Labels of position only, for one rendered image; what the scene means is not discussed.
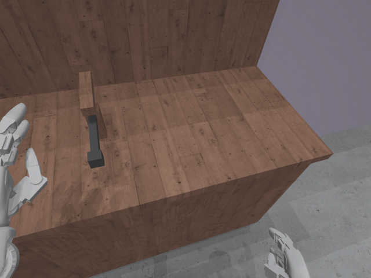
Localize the tap lever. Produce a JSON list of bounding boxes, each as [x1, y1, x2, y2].
[[87, 115, 105, 169]]

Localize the left robot forearm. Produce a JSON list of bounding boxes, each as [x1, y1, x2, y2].
[[0, 226, 20, 278]]

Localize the left robot hand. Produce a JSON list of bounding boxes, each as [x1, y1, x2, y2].
[[0, 103, 48, 227]]

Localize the counter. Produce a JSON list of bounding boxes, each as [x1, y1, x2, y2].
[[0, 0, 334, 278]]

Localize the right robot hand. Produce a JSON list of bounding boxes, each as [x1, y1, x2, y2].
[[264, 228, 310, 278]]

